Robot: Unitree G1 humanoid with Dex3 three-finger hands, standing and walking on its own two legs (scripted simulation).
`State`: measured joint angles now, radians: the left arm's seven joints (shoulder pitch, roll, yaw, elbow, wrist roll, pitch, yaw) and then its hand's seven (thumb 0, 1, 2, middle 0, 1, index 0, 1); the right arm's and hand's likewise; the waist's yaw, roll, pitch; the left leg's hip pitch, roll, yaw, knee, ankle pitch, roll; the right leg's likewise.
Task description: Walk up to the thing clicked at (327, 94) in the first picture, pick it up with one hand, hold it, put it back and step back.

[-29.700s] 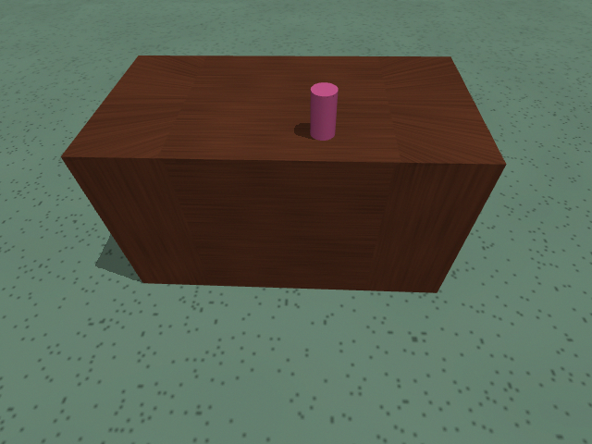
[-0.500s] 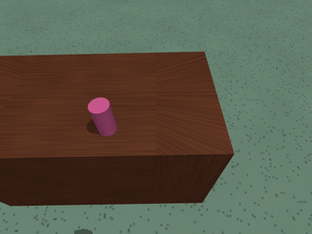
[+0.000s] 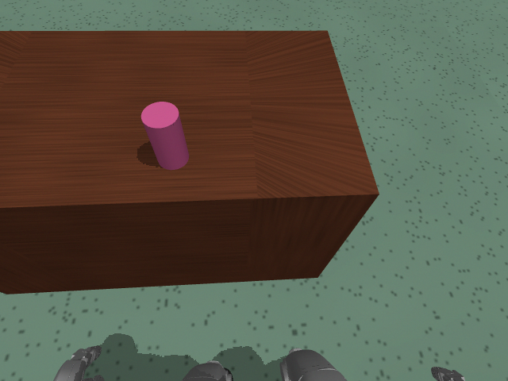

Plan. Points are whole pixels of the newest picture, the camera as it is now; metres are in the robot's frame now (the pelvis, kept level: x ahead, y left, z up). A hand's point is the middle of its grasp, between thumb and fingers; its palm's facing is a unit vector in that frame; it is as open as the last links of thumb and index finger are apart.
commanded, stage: step back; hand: left
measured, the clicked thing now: (167, 137) +0.57 +0.20 -0.05
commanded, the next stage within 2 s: none
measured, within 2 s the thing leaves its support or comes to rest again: neither
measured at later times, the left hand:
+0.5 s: hand out of the picture +0.01 +0.27 -0.15, palm faces +0.04 -0.92 -0.38, open 7.4 cm
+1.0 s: hand out of the picture -0.20 +0.24 -0.14, palm faces -0.03 -0.92 -0.40, open 7.4 cm
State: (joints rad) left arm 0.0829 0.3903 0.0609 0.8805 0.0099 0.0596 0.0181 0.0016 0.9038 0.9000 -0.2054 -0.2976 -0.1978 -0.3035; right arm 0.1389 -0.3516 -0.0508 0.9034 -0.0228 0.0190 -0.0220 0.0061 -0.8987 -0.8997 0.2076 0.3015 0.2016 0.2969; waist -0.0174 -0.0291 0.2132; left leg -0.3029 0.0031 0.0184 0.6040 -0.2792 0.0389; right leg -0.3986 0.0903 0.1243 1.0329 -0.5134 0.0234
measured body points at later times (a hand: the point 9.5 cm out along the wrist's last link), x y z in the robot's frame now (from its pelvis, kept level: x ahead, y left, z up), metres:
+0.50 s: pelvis -0.12 +0.01 -0.01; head -0.05 +0.02 +0.43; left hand +0.01 +0.32 -0.12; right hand -0.02 -0.31 -0.13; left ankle -0.13 +0.11 -0.73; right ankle -0.04 -0.13 -0.73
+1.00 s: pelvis -0.27 -0.03 -0.01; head -0.23 -0.04 +0.44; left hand -0.20 +0.29 -0.12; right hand -0.15 -0.35 -0.12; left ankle -0.21 +0.11 -0.67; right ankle -0.27 -0.15 -0.73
